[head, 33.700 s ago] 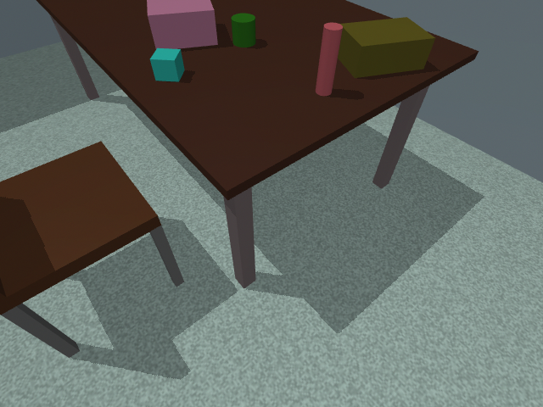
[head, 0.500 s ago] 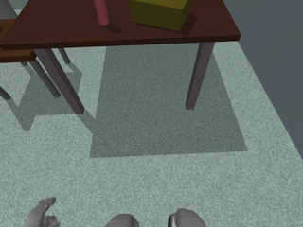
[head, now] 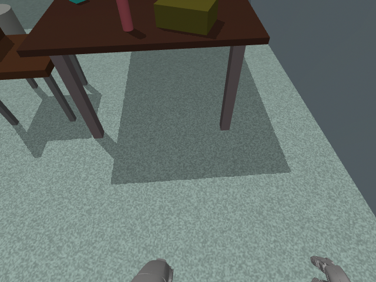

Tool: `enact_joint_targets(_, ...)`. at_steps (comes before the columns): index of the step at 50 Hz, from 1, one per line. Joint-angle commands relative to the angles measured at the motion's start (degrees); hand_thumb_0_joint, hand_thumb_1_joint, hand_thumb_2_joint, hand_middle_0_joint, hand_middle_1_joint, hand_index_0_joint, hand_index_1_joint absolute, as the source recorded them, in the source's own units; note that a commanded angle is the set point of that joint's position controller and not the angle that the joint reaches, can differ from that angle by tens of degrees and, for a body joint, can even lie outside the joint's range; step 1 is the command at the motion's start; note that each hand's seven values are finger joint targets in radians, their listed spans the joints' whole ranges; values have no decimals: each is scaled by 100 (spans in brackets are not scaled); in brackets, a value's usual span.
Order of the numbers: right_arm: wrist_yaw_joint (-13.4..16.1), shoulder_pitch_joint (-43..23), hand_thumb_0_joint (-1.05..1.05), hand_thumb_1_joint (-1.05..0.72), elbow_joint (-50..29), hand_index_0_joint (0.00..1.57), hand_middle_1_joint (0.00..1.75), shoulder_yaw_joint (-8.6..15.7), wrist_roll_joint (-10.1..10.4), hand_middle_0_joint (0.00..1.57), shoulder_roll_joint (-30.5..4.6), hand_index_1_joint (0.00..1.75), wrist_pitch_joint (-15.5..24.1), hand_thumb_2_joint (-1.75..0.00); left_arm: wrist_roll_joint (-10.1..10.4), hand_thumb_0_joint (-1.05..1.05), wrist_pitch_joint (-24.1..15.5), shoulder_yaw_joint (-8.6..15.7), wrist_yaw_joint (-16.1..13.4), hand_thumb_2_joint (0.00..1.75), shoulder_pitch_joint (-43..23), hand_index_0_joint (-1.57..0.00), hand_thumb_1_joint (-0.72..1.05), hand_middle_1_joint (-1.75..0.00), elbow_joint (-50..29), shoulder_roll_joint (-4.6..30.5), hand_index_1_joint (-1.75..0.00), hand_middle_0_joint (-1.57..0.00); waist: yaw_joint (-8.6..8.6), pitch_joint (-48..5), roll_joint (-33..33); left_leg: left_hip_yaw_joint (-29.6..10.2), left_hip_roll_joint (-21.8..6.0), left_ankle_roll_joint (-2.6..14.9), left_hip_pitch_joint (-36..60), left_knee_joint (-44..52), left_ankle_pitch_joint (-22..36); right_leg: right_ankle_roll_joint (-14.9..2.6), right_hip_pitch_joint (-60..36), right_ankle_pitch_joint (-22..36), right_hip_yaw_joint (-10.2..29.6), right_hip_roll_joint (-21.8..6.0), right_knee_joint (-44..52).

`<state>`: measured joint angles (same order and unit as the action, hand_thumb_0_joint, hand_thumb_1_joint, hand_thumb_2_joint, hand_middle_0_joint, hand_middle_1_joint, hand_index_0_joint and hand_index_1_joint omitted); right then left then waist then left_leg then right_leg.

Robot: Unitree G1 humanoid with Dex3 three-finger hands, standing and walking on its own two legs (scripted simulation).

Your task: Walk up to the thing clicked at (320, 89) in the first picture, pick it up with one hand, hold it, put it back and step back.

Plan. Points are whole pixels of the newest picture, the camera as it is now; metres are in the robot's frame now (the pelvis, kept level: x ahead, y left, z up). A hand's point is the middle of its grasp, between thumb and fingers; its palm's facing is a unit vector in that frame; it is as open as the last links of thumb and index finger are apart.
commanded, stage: step back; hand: left
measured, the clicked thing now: (123, 7) +1.13 +0.32 +0.06
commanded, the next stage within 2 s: stand in 1.02 s
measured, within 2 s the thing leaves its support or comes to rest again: neither
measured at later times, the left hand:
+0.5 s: hand out of the picture +0.04 +0.28 -0.14, palm faces +0.05 -0.92 -0.39, open 7.4 cm
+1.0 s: hand out of the picture +0.09 +0.29 -0.15, palm faces +0.05 -0.93 -0.35, open 7.4 cm
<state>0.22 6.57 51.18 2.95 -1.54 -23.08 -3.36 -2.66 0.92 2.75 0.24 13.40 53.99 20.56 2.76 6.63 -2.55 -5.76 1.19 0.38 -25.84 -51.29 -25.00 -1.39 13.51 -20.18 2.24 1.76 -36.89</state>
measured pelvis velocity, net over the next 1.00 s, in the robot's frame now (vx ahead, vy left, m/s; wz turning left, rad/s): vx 0.03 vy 0.03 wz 0.05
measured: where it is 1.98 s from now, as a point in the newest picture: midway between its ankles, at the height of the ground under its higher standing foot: outside the picture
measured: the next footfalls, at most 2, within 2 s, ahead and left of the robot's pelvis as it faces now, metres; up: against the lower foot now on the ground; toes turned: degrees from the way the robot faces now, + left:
left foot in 0.16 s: +0.02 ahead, +0.14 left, +0.00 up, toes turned +0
left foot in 0.70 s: +0.10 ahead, +0.16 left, +0.00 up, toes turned +5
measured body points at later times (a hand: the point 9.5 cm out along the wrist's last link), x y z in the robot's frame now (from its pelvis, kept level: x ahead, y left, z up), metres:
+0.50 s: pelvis -0.02 +0.00 +0.00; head -0.02 -0.01 +0.45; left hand +0.04 +0.32 -0.11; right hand +0.04 -0.31 -0.13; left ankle -0.03 +0.13 -0.70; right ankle +0.01 -0.11 -0.72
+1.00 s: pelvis +0.03 +0.03 +0.01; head +0.05 +0.04 +0.46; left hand +0.08 +0.34 -0.12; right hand +0.17 -0.25 -0.11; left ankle +0.06 +0.15 -0.72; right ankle +0.01 -0.11 -0.72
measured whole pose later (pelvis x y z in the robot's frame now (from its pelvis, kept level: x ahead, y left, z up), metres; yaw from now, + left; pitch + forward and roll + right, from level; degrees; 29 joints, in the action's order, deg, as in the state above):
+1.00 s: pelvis +0.03 +0.03 +0.01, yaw +3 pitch -2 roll -1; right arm -0.4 2.6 60.6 0.8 -1.3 -18.4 0.7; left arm -0.7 -0.5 1.2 0.3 7.5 60.7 21.4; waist 1.8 4.4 0.1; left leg 0.8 -2.3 -0.5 -16.4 -31.2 -12.9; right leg 1.1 9.2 -18.0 -0.5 -0.8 -29.1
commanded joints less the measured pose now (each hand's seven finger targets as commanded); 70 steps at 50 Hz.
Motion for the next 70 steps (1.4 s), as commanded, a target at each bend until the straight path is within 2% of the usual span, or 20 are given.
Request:
enact_joint_targets(1,13,117,0,-90,-194,20,30,261,57,20,-1055,30,243,-90,-18,0,-314,493,-137,90,-774,-20,90,-30,-611,1701,-30,-20,-179,-281,1049,-137,42,-80,392,-268,-84,-881,834,-972,1458,-1462,1745)
enact_joint_targets(4,-63,25,0,-90,-154,20,30,245,-34,20,-934,30,333,-90,-48,0,-306,493,-69,90,-430,-20,90,-30,-446,1702,-30,-20,76,-165,1264,105,23,-115,113,894,-286,-773,156,-2091,1596,-1400,1909)
enact_joint_targets(8,-49,490,0,-90,155,20,30,316,-41,20,-912,30,522,-90,17,0,-186,332,3,90,-431,-20,90,-30,-427,1510,-30,-20,-200,-440,1040,512,81,62,1828,3039,457,-533,526,-881,850,-1125,1193)
enact_joint_targets(9,-26,620,0,-90,206,20,30,382,-78,20,-1081,30,565,-90,47,0,-180,244,13,90,-361,-20,90,-30,-410,1244,-30,-20,-294,-620,478,-484,-467,244,2472,3255,164,-293,1201,-656,501,-833,606)
enact_joint_targets(10,-22,657,0,-90,226,20,30,430,-86,20,-1483,30,580,-90,166,0,-189,195,26,90,-694,-20,90,-30,-418,1083,-30,-20,-413,-640,-478,-2199,-1437,761,2151,3768,-1595,7,1695,-1008,-100,-203,-291)
enact_joint_targets(11,-47,673,0,-90,191,20,30,477,-84,20,-1736,30,583,-90,129,0,-176,349,-13,90,-884,-20,90,-30,-389,1488,-30,-20,-475,-256,-381,-2657,-1952,1191,1206,4086,-2449,22,1442,-1211,-36,-315,-1095)
enact_joint_targets(14,-19,416,0,-90,148,20,30,382,-109,20,-1371,30,666,-90,158,0,-261,300,48,90,-613,-20,90,-30,-315,1291,-30,-20,-273,-143,-477,-1693,-1523,990,1646,3681,-611,-16,1481,-737,50,-470,-841)
enact_joint_targets(17,-59,382,0,-90,132,20,30,397,-107,20,-1368,30,590,-90,139,0,-300,341,80,90,-415,-20,90,-30,-132,1250,-30,-20,-305,-337,-810,-1114,-1283,898,1116,3482,-326,30,471,-639,-327,-243,-88)
enact_joint_targets(20,-72,252,0,-90,24,20,30,288,3,20,-1080,30,448,-90,72,0,-344,405,1,90,-20,-20,90,-30,127,1241,-30,-20,34,-417,-372,-489,-836,486,59,2580,-459,-58,-1112,184,-539,64,1097)
enact_joint_targets(21,-62,286,0,-90,-51,20,30,212,18,20,-819,30,441,-90,27,0,-372,475,-41,90,194,-20,90,-30,143,1421,-30,-20,147,-591,221,-271,-558,294,-638,1846,-572,-235,-1763,-466,433,-469,1463)
enact_joint_targets(22,-29,53,0,-90,-162,20,30,157,18,20,-631,30,452,-90,-13,0,-396,587,-65,90,484,-20,90,-30,175,1958,-30,-20,381,-542,1342,158,307,118,-1363,372,-865,-765,-1617,-2161,2578,-1766,2405)
enact_joint_targets(23,36,18,0,-90,-114,20,30,268,-65,20,-982,30,447,-90,-17,0,-418,629,-51,90,121,-20,90,-30,25,2155,-30,-20,268,-45,1044,-82,-62,48,-1164,-327,-842,-1239,-665,-2708,3196,-2581,2681)
enact_joint_targets(28,-65,762,0,-90,284,20,30,294,-46,20,-923,30,513,-90,85,0,-498,462,-48,90,-573,-20,90,-30,-179,1649,-30,-20,-135,-114,808,-26,-375,-22,-86,243,153,-884,44,-479,1159,-1706,2112)
enact_joint_targets(33,-34,738,0,-90,456,20,30,260,-29,20,-730,30,543,-90,177,0,-329,258,-24,90,-787,-20,90,-30,-225,1464,-30,-20,-309,-581,851,803,-98,-39,1688,2279,1380,-534,537,1505,197,-1244,845)
enact_joint_targets(34,15,693,0,-90,455,20,30,267,-46,20,-756,30,550,-90,183,0,-286,189,-29,90,-691,-20,90,-30,-210,1326,-30,-20,-328,-587,616,610,-205,16,1928,2575,1656,-394,685,1496,119,-1129,591)
enact_joint_targets(36,64,298,0,-90,325,20,30,283,-67,20,-1285,30,589,-90,307,0,-203,104,-30,90,-541,-20,90,-30,-178,1043,-30,-20,-143,-772,-462,-1256,-1592,656,1291,3134,1360,29,532,-40,-263,-332,-55)
enact_joint_targets(37,49,83,0,-90,288,20,30,322,-20,20,-1526,30,564,-90,291,0,-143,181,-67,90,-489,-20,90,-30,-17,1261,-30,-20,-140,-769,-489,-1438,-1882,1058,729,3261,893,3,-45,-764,-278,-303,-229)
enact_joint_targets(43,39,-310,0,-90,437,20,30,123,46,20,-977,30,521,-90,193,0,-278,173,-64,90,-482,-20,90,-30,274,1395,-30,-20,-163,-976,-162,-167,-962,249,1052,2584,1745,-143,-453,1032,237,-706,1057)
enact_joint_targets(51,15,-470,0,-90,753,20,30,56,131,20,-903,30,530,-90,273,0,-308,-16,-74,90,-708,-20,90,-30,544,1117,-30,-20,-302,-1287,151,118,-921,223,2099,2585,3117,-7,-515,2248,262,-865,1421)
enact_joint_targets(70,-53,-673,0,-90,1045,20,30,16,112,20,-872,30,544,-90,219,0,-335,-42,-59,90,-1066,-20,90,-30,738,1195,-30,-20,-282,-904,211,184,-888,26,2092,3423,2286,82,-734,1355,236,-952,2197)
